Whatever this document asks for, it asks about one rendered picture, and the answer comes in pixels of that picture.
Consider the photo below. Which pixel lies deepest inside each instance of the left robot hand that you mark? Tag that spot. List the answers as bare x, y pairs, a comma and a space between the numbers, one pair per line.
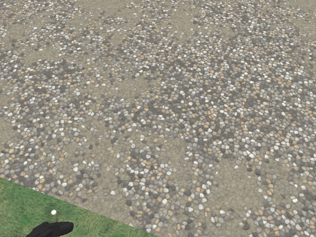
54, 229

